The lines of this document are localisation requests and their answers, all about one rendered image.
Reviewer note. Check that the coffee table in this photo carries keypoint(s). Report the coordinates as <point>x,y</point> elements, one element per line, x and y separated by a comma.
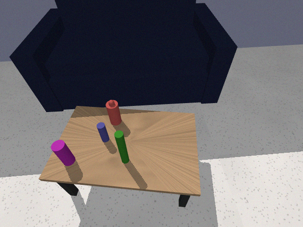
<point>161,146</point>

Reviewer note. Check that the sofa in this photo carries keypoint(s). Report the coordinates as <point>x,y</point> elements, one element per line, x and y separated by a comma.
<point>137,52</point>

